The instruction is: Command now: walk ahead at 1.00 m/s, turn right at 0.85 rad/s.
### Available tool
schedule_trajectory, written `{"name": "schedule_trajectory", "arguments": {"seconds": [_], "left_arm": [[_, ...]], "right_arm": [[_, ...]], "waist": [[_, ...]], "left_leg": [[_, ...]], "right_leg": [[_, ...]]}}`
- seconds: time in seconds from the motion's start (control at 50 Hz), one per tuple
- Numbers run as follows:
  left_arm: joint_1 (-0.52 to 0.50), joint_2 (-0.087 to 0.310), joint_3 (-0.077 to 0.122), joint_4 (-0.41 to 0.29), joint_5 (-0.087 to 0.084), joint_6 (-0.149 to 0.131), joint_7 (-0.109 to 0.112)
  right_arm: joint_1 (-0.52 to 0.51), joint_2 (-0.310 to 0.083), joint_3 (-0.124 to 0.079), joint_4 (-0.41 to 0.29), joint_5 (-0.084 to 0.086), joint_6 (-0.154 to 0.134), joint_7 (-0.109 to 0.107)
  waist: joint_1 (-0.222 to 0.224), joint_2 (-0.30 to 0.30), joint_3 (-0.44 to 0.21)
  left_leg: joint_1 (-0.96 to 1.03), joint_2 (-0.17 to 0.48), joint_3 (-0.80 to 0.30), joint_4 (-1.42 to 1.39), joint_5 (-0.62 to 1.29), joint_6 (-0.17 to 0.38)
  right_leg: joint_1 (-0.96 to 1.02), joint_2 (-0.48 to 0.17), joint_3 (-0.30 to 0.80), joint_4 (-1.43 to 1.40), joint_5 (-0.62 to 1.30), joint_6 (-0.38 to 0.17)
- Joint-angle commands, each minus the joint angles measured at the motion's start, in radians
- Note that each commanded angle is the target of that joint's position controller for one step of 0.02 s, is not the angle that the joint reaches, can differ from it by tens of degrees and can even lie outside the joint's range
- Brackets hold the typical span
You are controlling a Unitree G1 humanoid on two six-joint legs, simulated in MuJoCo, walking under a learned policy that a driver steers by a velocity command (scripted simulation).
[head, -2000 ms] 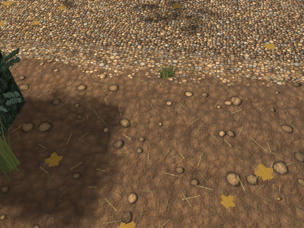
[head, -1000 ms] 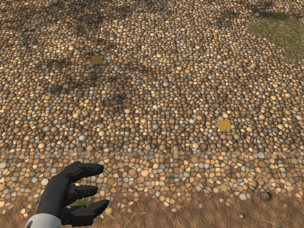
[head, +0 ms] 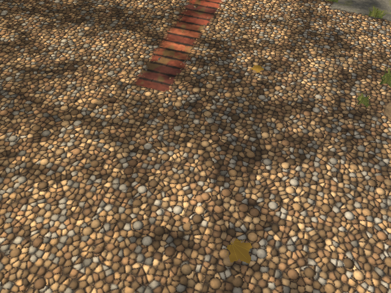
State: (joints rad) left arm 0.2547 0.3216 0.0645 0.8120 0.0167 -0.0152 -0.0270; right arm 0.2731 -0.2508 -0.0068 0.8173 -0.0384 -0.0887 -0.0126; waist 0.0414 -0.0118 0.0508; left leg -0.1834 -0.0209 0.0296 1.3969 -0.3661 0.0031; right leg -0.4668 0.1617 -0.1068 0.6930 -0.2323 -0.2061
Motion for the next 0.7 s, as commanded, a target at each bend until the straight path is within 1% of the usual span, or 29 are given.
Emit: {"name": "schedule_trajectory", "arguments": {"seconds": [0.02, 0.04, 0.06, 0.08, 0.1, 0.12, 0.14, 0.18, 0.22, 0.26, 0.28, 0.3, 0.32, 0.34, 0.36, 0.38, 0.4, 0.42, 0.44, 0.46, 0.48, 0.52, 0.54, 0.56, 0.58, 0.6, 0.62, 0.66, 0.7], "left_arm": [[0.174, 0.138, 0.046, 0.004, 0.002, -0.003, 0.023], [0.154, 0.135, 0.041, -0.005, -0.003, -0.02, 0.028], [0.136, 0.115, 0.031, -0.003, -0.008, -0.033, 0.029], [0.118, 0.113, 0.028, -0.01, -0.016, -0.045, 0.024], [0.122, 0.142, 0.035, -0.019, -0.017, -0.058, 0.022], [0.14, 0.138, 0.036, -0.017, -0.019, -0.065, 0.021], [0.146, 0.139, 0.039, -0.018, -0.018, -0.066, 0.022], [0.176, 0.148, 0.048, -0.018, -0.025, -0.063, 0.017], [0.219, 0.162, 0.057, -0.009, -0.029, -0.06, 0.013], [0.212, 0.17, 0.063, -0.012, -0.025, -0.058, 0.019], [0.184, 0.179, 0.066, -0.022, -0.024, -0.059, 0.024], [0.166, 0.201, 0.071, -0.028, -0.021, -0.061, 0.025], [0.131, 0.238, 0.077, -0.036, -0.012, -0.065, 0.021], [0.058, 0.236, 0.076, -0.054, -0.005, -0.074, 0.016], [0.045, 0.092, 0.038, -0.083, 0.001, -0.086, 0.018], [0.201, -0.018, -0.003, -0.149, -0.058, -0.08, 0.015], [0.142, 0.077, -0.004, -0.11, -0.022, -0.056, 0.029], [0.043, 0.12, 0.008, -0.111, 0.002, -0.044, 0.019], [0.0, 0.119, 0.011, -0.115, 0.011, -0.034, 0.005], [-0.043, 0.097, 0.008, -0.134, 0.023, -0.024, -0.012], [-0.051, 0.066, -0.001, -0.151, 0.027, -0.009, -0.027], [-0.092, 0.022, -0.019, -0.193, 0.023, 0.014, -0.04], [-0.113, 0.016, -0.025, -0.214, 0.022, 0.019, -0.045], [-0.155, 0.014, -0.03, -0.242, 0.026, 0.019, -0.047], [-0.178, 0.011, -0.036, -0.266, 0.027, 0.015, -0.047], [-0.201, 0.013, -0.04, -0.275, 0.024, 0.01, -0.047], [-0.219, 0.008, -0.045, -0.271, 0.026, 0.001, -0.055], [-0.242, -0.014, -0.055, -0.255, 0.021, -0.015, -0.071], [-0.156, 0.012, -0.047, -0.21, 0.037, -0.022, -0.066]], "right_arm": [[-0.101, -0.135, -0.006, -0.182, -0.015, -0.056, 0.009], [-0.099, -0.13, 0.0, -0.186, -0.033, -0.033, 0.009], [-0.091, -0.119, 0.006, -0.184, -0.043, -0.005, 0.012], [-0.094, -0.104, 0.011, -0.189, -0.047, 0.017, 0.016], [-0.135, -0.099, 0.018, -0.222, -0.043, 0.027, 0.021], [-0.214, -0.1, 0.022, -0.254, -0.037, 0.027, 0.026], [-0.28, -0.085, 0.03, -0.283, -0.025, 0.024, 0.03], [-0.356, -0.069, 0.037, -0.306, -0.008, 0.02, 0.035], [-0.393, -0.074, 0.036, -0.322, 0.004, 0.016, 0.034], [-0.404, -0.091, 0.031, -0.335, 0.008, 0.01, 0.029], [-0.364, -0.109, 0.023, -0.326, 0.008, 0.007, 0.024], [-0.284, -0.15, 0.006, -0.303, 0.01, 0.005, 0.014], [-0.137, -0.202, -0.019, -0.267, 0.018, 0.001, 0.001], [0.091, -0.246, -0.044, -0.211, 0.017, -0.003, -0.017], [0.302, -0.307, -0.07, -0.174, -0.013, -0.007, -0.039], [0.184, -0.384, -0.085, -0.194, -0.044, -0.002, -0.03], [0.059, -0.279, -0.086, -0.219, -0.031, 0.008, -0.022], [0.005, -0.182, -0.062, -0.221, -0.018, 0.012, -0.018], [0.007, -0.144, -0.053, -0.193, -0.02, 0.013, -0.013], [0.042, -0.139, -0.05, -0.156, -0.018, 0.008, -0.014], [0.071, -0.127, -0.046, -0.121, -0.011, 0.0, -0.012], [0.1, -0.101, -0.042, -0.074, 0.013, -0.02, 0.006], [0.097, -0.104, -0.043, -0.066, 0.018, -0.027, 0.012], [0.092, -0.097, -0.039, -0.06, 0.018, -0.035, 0.016], [0.061, -0.111, -0.04, -0.058, 0.016, -0.042, 0.017], [0.02, -0.12, -0.042, -0.059, 0.014, -0.047, 0.019], [0.016, -0.117, -0.04, -0.052, 0.02, -0.05, 0.022], [0.078, -0.158, -0.047, -0.027, 0.026, -0.052, 0.02], [0.102, -0.224, -0.061, -0.02, 0.037, -0.04, 0.011]], "waist": [[-0.015, 0.139, -0.048], [-0.047, 0.147, -0.012], [-0.078, 0.143, 0.019], [-0.089, 0.13, 0.024], [-0.084, 0.079, 0.038], [-0.06, 0.072, 0.07], [-0.036, 0.045, 0.075], [0.02, 0.016, 0.052], [0.064, -0.021, 0.009], [0.065, -0.039, -0.012], [0.038, -0.043, -0.039], [0.0, -0.043, -0.101], [-0.086, -0.045, -0.194], [-0.217, -0.037, -0.287], [-0.265, 0.118, -0.412], [-0.098, 0.468, -0.53], [-0.106, 0.274, -0.393], [-0.118, 0.135, -0.247], [-0.109, 0.037, -0.157], [-0.101, 0.035, -0.104], [-0.082, 0.071, -0.062], [-0.055, 0.095, -0.029], [-0.045, 0.088, -0.02], [-0.033, 0.076, 0.014], [-0.009, 0.093, 0.038], [0.007, 0.089, 0.061], [0.003, 0.058, 0.068], [-0.022, 0.069, 0.055], [0.013, 0.107, -0.018]], "left_leg": [[-0.627, 0.074, -0.138, 0.054, 0.036, 0.002], [-0.56, 0.095, -0.137, -0.007, 0.027, -0.018], [-0.51, 0.119, -0.124, -0.065, 0.023, -0.036], [-0.465, 0.134, -0.1, -0.137, 0.023, -0.046], [-0.438, 0.139, -0.072, -0.237, 0.048, -0.058], [-0.433, 0.143, -0.046, -0.331, 0.111, -0.069], [-0.407, 0.136, -0.036, -0.448, 0.208, -0.074], [-0.361, 0.099, -0.016, -0.636, 0.387, -0.067], [-0.341, 0.059, -0.008, -0.739, 0.465, -0.051], [-0.292, 0.037, -0.028, -0.837, 0.458, -0.034], [-0.203, 0.017, -0.039, -0.888, 0.435, -0.025], [-0.086, -0.01, -0.045, -0.894, 0.376, -0.016], [0.074, -0.015, -0.055, -0.881, 0.285, -0.005], [0.312, 0.041, -0.081, -0.857, 0.209, 0.01], [0.546, 0.273, -0.305, -0.861, -0.147, 0.033], [0.683, 0.544, -0.929, -1.099, -0.359, 0.15], [0.544, 0.487, -0.939, -1.145, -0.577, 0.173], [0.396, 0.422, -0.718, -1.134, -0.453, 0.152], [0.276, 0.38, -0.554, -1.136, -0.237, 0.137], [0.202, 0.342, -0.427, -1.149, -0.099, 0.117], [0.148, 0.323, -0.334, -1.165, -0.014, 0.101], [0.117, 0.316, -0.214, -1.201, 0.119, 0.082], [0.098, 0.315, -0.152, -1.222, 0.178, 0.078], [0.06, 0.305, -0.085, -1.224, 0.398, 0.08], [0.018, 0.292, -0.022, -1.23, 0.561, 0.084], [-0.03, 0.257, 0.053, -1.239, 0.658, 0.079], [-0.063, 0.2, 0.133, -1.235, 0.735, 0.056], [-0.062, 0.176, 0.176, -1.216, 0.861, 0.051], [0.028, 0.196, 0.174, -1.071, 1.089, 0.047]], "right_leg": [[0.489, -0.357, 0.788, -0.487, -0.157, -0.185], [0.366, -0.312, 0.712, -0.483, -0.055, -0.17], [0.257, -0.264, 0.634, -0.499, -0.013, -0.155], [0.177, -0.209, 0.555, -0.514, -0.011, -0.132], [0.112, -0.195, 0.535, -0.537, 0.052, -0.143], [0.084, -0.172, 0.506, -0.548, 0.146, -0.134], [0.063, -0.157, 0.493, -0.554, 0.178, -0.12], [0.122, -0.126, 0.468, -0.531, 0.318, -0.068], [0.243, -0.145, 0.487, -0.492, 0.472, -0.04], [0.326, -0.164, 0.505, -0.441, 0.546, -0.015], [0.341, -0.163, 0.512, -0.388, 0.621, 0.009], [0.367, -0.161, 0.517, -0.29, 0.749, 0.033], [0.367, -0.155, 0.514, -0.115, 0.81, 0.054], [0.258, -0.124, 0.488, 0.127, 0.735, 0.07], [0.088, -0.067, 0.407, 0.465, 0.183, 0.064], [-0.198, 0.012, 0.287, 0.715, -0.302, 0.101], [-0.319, -0.101, 0.249, 0.766, -0.168, 0.084], [-0.321, -0.144, 0.216, 0.718, -0.081, 0.091], [-0.297, -0.176, 0.202, 0.677, -0.051, 0.099], [-0.286, -0.207, 0.204, 0.648, -0.049, 0.102], [-0.283, -0.228, 0.199, 0.639, -0.05, 0.11], [-0.326, -0.262, 0.189, 0.629, -0.03, 0.113], [-0.342, -0.268, 0.178, 0.623, 0.006, 0.116], [-0.338, -0.262, 0.169, 0.576, 0.036, 0.123], [-0.312, -0.251, 0.16, 0.489, 0.076, 0.133], [-0.256, -0.238, 0.145, 0.363, 0.127, 0.14], [-0.156, -0.199, 0.087, 0.198, 0.211, 0.14], [0.022, -0.127, -0.013, 0.007, 0.326, 0.128], [0.16, -0.059, -0.026, -0.059, 0.292, 0.098]]}}
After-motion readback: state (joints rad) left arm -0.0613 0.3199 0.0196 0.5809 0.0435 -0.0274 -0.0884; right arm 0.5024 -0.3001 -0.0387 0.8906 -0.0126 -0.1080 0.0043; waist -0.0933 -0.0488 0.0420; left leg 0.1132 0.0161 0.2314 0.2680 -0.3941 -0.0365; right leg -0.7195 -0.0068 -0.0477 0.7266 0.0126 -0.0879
